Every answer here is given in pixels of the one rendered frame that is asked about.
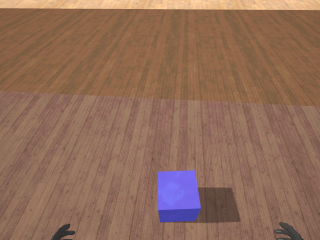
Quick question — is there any robot right hand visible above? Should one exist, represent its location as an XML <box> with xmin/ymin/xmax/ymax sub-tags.
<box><xmin>274</xmin><ymin>222</ymin><xmax>304</xmax><ymax>240</ymax></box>

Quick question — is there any robot left hand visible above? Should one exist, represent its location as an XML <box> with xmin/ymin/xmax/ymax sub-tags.
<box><xmin>51</xmin><ymin>224</ymin><xmax>76</xmax><ymax>240</ymax></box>

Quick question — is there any carton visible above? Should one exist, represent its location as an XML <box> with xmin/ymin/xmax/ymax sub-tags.
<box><xmin>157</xmin><ymin>170</ymin><xmax>201</xmax><ymax>222</ymax></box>

